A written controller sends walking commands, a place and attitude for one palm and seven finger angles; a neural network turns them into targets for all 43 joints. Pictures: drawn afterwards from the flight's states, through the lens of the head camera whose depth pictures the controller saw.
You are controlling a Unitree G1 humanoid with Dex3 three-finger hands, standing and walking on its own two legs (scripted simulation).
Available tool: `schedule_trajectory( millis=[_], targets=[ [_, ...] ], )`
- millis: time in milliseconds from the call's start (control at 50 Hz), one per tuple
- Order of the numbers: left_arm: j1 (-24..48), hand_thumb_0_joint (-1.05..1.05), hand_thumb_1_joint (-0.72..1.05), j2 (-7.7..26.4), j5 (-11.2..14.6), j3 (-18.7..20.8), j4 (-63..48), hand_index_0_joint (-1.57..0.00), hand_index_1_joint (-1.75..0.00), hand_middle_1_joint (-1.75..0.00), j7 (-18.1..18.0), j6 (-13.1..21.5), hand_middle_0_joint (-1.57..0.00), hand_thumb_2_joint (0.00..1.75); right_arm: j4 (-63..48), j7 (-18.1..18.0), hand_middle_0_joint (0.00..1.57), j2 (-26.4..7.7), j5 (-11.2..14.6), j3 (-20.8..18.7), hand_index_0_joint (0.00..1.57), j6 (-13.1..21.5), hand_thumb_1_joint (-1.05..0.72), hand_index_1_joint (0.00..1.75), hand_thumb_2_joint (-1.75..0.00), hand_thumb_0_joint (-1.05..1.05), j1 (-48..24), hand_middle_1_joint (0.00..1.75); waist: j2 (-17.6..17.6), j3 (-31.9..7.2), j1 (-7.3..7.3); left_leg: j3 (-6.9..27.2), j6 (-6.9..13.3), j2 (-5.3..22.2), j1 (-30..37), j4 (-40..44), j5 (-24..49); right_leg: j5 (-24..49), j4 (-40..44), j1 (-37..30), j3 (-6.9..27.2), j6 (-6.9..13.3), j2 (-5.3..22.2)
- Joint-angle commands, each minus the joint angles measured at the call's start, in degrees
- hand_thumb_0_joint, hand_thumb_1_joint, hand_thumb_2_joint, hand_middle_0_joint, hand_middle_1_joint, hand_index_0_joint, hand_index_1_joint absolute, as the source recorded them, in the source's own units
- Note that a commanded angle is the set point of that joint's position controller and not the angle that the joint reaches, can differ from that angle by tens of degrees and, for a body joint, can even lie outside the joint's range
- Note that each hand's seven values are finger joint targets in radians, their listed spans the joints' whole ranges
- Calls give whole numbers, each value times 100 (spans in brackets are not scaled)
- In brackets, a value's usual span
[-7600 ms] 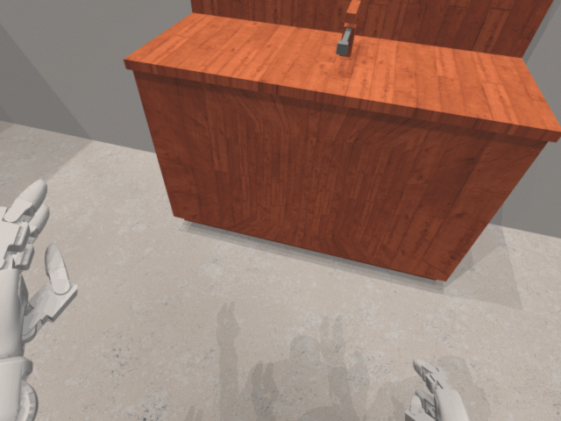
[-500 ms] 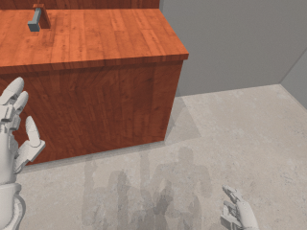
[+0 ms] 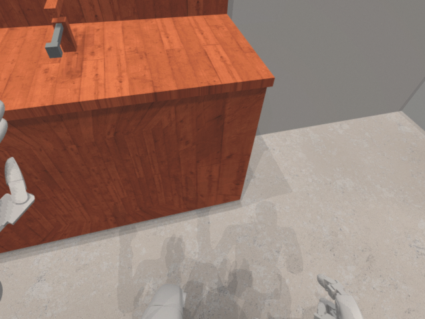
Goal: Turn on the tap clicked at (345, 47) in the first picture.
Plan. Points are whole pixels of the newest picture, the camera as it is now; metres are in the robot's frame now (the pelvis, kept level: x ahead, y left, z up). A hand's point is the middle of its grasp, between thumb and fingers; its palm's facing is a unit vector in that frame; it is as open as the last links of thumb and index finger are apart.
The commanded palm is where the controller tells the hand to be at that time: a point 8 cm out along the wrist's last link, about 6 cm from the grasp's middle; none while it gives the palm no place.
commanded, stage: shuffle to correct the standing spot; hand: left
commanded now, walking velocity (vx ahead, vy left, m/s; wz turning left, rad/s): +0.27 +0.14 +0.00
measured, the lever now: (54, 50) +0.64 +0.49 +0.14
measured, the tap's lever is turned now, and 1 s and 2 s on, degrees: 0 0 0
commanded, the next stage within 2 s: come to a stop and stand still in 1.60 s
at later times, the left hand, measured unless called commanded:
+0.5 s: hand (12, 147) +0.28 +0.33 +0.19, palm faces +0.44 -0.81 -0.40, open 7.4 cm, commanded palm +0.22 +0.38 +0.20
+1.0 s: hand (10, 92) +0.37 +0.39 +0.21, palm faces +0.46 -0.73 -0.50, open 7.4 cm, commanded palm +0.33 +0.42 +0.20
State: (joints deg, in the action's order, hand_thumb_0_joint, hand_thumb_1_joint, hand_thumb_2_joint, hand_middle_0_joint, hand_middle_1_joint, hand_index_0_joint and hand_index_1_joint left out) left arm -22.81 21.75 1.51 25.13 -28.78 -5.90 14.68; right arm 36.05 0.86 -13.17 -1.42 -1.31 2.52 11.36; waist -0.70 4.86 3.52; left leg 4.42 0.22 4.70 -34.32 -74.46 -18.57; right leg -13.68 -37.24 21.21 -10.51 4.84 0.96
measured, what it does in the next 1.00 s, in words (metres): walks ahead: left foot, then right foot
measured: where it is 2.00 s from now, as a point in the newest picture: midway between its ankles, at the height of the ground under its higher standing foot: (177, 285)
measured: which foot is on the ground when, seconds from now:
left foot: up 0.00-0.14, down 0.16-0.38, up 0.40-0.64, down 0.66-0.98, up 1.00-1.00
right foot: down 0.00-0.18, up 0.20-0.36, down 0.38-0.68, up 0.70-0.94, down 0.96-1.00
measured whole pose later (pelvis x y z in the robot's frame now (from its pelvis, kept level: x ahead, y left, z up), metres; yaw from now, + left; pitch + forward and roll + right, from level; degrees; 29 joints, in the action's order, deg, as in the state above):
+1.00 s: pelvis +0.17 +0.13 +0.00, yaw +0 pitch -1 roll +0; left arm -26.6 24.7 1.1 24.3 -29.4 -8.5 12.8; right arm 34.4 -2.0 -9.6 0.3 1.5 6.5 13.0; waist 2.2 1.0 1.6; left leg -4.3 -0.2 4.6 -18.9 -41.8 -22.3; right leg -17.0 -36.6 19.2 -8.8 2.6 0.7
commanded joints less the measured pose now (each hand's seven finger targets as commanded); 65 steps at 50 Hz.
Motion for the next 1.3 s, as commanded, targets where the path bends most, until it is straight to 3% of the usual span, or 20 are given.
schedule_trajectory(
  millis=[0, 100, 140, 180, 320, 340, 380, 480, 560, 600, 640, 680, 780, 900, 940, 960, 980, 1120, 1240, 1280],
  targets=[
    [1035, 0, 90, 1085, -17, 89, -1000, -20, -30, -30, -28, 222, -20, 90, -869, -238, 20, -439, 22, -22, 20, 559, -90, 30, -90, 0, -311, 30, -532, -609, -267, -1088, 36, -47, 1581, 2307, 363, -2646, 2531, 955, 1295, 229, 1300],
    [748, 0, 90, 1080, 20, 265, -998, -20, -30, -30, -93, 73, -20, 90, -993, -440, 20, -296, 43, 20, 20, 769, -90, 30, -90, 0, -118, 30, -137, -869, -255, -1473, 88, -608, 2496, 4533, -304, -2844, 1036, 63, 948, -85, 790],
    [927, 0, 90, 982, 69, 350, -1087, -20, -30, -30, -131, 171, -20, 90, -1149, -426, 20, -533, 147, -68, 20, 770, -90, 30, -90, 0, -184, 30, 1145, -552, -328, 424, 605, 513, 2374, 5492, -807, -2104, -618, 583, 490, -507, 58],
    [862, 0, 90, 1150, 42, 520, -705, -20, -30, -30, -162, 193, -20, 90, -1191, -400, 20, -594, 210, -174, 20, 813, -90, 30, -90, 0, -149, 30, 1018, -308, -371, 1700, 1184, 1311, 2208, 5996, 22, -1752, -2252, 1233, 602, -563, -118],
    [561, 0, 90, 871, -45, 48, -1237, -20, -30, -30, -197, 166, -20, 90, -1061, -267, 20, -576, 160, -52, 20, 906, -90, 30, -90, 0, -288, 30, 1230, -746, -225, -77, 685, 533, 800, 4840, -753, -706, 559, -1392, 344, -482, -41],
    [577, 0, 90, 979, -93, 101, -1195, -20, -30, -30, -232, 147, -20, 90, -1051, -271, 20, -530, 155, -35, 20, 905, -90, 30, -90, 0, -297, 30, 517, -847, -178, -354, 499, 282, 313, 4028, -797, -1084, 1201, -2038, 997, -301, 303],
    [614, 0, 90, 1330, -80, 402, -928, -20, -30, -30, -296, 79, -20, 90, -1043, -255, 20, -565, 123, -56, 20, 823, -90, 30, -90, 0, -435, 30, -1400, -654, -84, -605, 66, -453, -1240, 779, -930, -1044, 2392, -2374, 4574, 756, 2411],
    [491, 0, 90, 1230, -79, 527, -748, -20, -30, -30, -253, 359, -20, 90, -705, -243, 20, -520, 125, -67, 20, 738, -90, 30, -90, 0, -385, 30, -293, -461, -209, -62, -69, 325, -593, 1316, -235, 1366, 1590, -1567, 2300, 558, 1923],
    [709, 0, 90, 1001, -35, 368, -821, -20, -30, -30, -277, 308, -20, 90, -774, -289, 20, -337, 98, -71, 20, 756, -90, 30, -90, 0, -396, 30, -1015, -782, -187, -1317, 46, -206, 1647, 3608, 520, 448, 1443, -853, 1150, 210, 1299],
    [571, 0, 90, 923, 1, 238, -1012, -20, -30, -30, -285, 249, -20, 90, -814, -361, 20, -411, 105, -131, 20, 832, -90, 30, -90, 0, -325, 30, -171, -985, -279, -1495, 53, -520, 2508, 4417, 804, 104, 524, -720, 846, -3, 890],
    [628, 0, 90, 909, 54, 277, -1521, -20, -30, -30, -263, 319, -20, 90, -937, -362, 20, -703, 159, -300, 20, 836, -90, 30, -90, 0, -179, 30, 1874, -1426, -459, 763, 751, 727, 3788, 5108, 682, -578, -1899, 674, 404, -508, 132],
    [635, 0, 90, 1140, -6, 349, -1352, -20, -30, -30, -270, 395, -20, 90, -1077, -329, 20, -605, 172, -290, 20, 856, -90, 30, -90, 0, -313, 30, 1424, -1059, -406, 2410, 1508, 1697, 3611, 5631, 1825, -1984, -3459, 1653, 954, -506, -71],
    [37, 0, 90, 1177, 7, 583, -1965, -20, -30, -30, -273, 261, -20, 90, -924, -272, 20, -587, 217, -270, 20, 823, -90, 30, -90, 0, -372, 30, 1500, -1141, -303, 419, 1120, 1086, 2478, 5435, 1199, -955, -2470, 1031, 801, -556, 345],
    [-180, 0, 90, 1011, 51, 538, -913, -20, -30, -30, -369, 0, -20, 90, -916, -377, 20, -500, 218, -66, 20, 695, -90, 30, -90, 0, -248, 30, 1039, -1025, -291, -410, 567, 771, 1389, 4982, 111, -246, 562, -1122, 39, -595, -132],
    [48, 0, 90, 1100, -27, 527, -407, -20, -30, -30, -387, -108, -20, 90, -889, -434, 20, -431, 199, -62, 20, 585, -90, 30, -90, 0, -191, 30, -390, -1074, -245, -957, 288, 226, 546, 3304, -789, -1097, 1547, -1846, 1362, -229, 596],
    [241, 0, 90, 1159, -61, 491, -316, -20, -30, -30, -378, -156, -20, 90, -936, -424, 20, -388, 180, -64, 20, 543, -90, 30, -90, 0, -206, 30, -1658, -957, -245, -1170, 55, -406, -448, 1785, -1273, -1549, 2274, -2047, 3608, 404, 1789],
    [388, 0, 90, 1120, -22, 444, -147, -20, -30, -30, -370, -194, -20, 90, -956, -414, 20, -510, 173, -60, 20, 523, -90, 30, -90, 0, -422, 30, -1466, -592, -145, -650, -20, -322, -921, 768, -1269, -1251, 2532, -1868, 4403, 787, 2423],
    [875, 0, 90, 855, -78, -82, -988, -20, -30, -30, -335, 130, -20, 90, -802, -378, 20, -453, 123, 49, 20, 445, -90, 30, -90, 0, -643, 30, -481, -621, -245, -760, -94, 92, 153, 2013, 151, 1577, 1797, -1240, 1333, 350, 1505],
    [445, 0, 90, 1202, 45, 478, -1934, -20, -30, -30, -500, 190, -20, 90, -1002, -422, 20, -379, 98, -100, 20, 609, -90, 30, -90, 0, -543, 30, -175, -1223, -143, -1437, -18, -398, 1965, 4250, 1021, 1136, 1175, -1383, 1133, 202, 1235],
    [122, 0, 90, 1173, 131, 596, -1810, -20, -30, -30, -476, 206, -20, 90, -1060, -483, 20, -568, 172, -232, 20, 605, -90, 30, -90, 0, -375, 30, 864, -1290, -306, -616, 225, 3, 3009, 4876, 1120, 716, -208, -611, 869, -174, 802]
  ],
)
